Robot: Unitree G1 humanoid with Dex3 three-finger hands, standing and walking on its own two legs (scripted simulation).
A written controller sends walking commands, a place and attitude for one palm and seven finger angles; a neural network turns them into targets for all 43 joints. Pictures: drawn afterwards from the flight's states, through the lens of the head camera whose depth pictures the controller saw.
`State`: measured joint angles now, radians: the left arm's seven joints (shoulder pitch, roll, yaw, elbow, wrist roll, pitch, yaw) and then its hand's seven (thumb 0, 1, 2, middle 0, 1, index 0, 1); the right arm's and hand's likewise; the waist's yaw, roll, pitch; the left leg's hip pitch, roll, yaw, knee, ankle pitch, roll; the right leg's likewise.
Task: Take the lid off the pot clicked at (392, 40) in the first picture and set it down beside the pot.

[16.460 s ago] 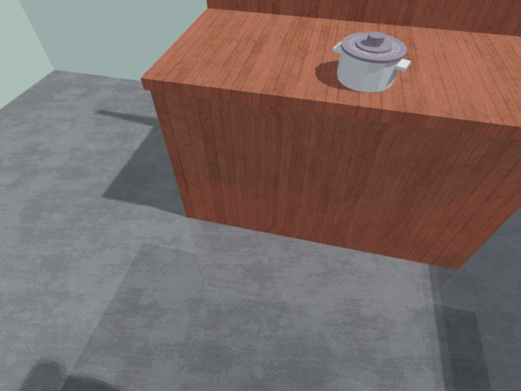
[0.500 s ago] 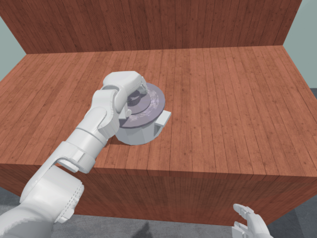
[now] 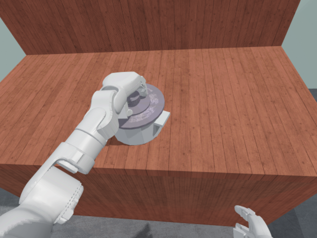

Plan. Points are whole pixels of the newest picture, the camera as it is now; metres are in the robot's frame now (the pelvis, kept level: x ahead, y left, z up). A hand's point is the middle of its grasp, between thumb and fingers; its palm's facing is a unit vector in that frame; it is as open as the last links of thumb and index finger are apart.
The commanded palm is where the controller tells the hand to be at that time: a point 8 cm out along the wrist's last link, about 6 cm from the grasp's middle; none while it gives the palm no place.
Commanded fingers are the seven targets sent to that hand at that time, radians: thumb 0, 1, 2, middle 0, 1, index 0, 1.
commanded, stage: close the fingers and squeeze the knob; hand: left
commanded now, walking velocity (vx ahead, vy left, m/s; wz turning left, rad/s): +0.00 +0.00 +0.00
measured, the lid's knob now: (131, 97) +0.47 +0.09 +0.10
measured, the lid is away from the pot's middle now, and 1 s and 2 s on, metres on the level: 0.00 0.00 0.01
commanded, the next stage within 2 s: lift the lid straight up in 1.14 s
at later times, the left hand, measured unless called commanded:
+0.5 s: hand (127, 99) +0.43 +0.09 +0.12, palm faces -0.28 -0.05 -0.96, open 7.5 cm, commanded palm +0.41 +0.10 +0.19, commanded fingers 0.00 0.38 0.83 -0.80 -0.96 -0.80 -0.96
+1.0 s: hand (128, 98) +0.44 +0.09 +0.13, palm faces -0.30 -0.04 -0.95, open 7.5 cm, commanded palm +0.43 +0.10 +0.19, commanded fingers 0.00 0.46 1.07 -0.86 -0.95 -0.91 -0.97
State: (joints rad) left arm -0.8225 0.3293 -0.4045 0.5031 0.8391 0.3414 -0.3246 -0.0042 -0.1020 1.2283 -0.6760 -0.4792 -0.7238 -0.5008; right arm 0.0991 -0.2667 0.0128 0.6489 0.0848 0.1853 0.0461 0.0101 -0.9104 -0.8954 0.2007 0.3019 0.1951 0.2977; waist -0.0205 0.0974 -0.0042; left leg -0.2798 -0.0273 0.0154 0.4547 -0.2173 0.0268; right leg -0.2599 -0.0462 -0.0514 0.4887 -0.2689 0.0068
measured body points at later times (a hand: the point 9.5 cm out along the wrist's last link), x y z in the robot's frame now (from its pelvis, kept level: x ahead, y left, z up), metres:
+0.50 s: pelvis +0.01 +0.00 +0.00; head +0.03 -0.04 +0.45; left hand +0.44 +0.10 +0.18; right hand +0.16 -0.24 -0.13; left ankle +0.01 +0.11 -0.74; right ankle -0.01 -0.12 -0.74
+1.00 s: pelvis +0.00 +0.00 +0.00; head +0.03 -0.03 +0.45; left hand +0.45 +0.09 +0.18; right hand +0.15 -0.23 -0.13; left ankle +0.01 +0.11 -0.74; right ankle -0.01 -0.12 -0.74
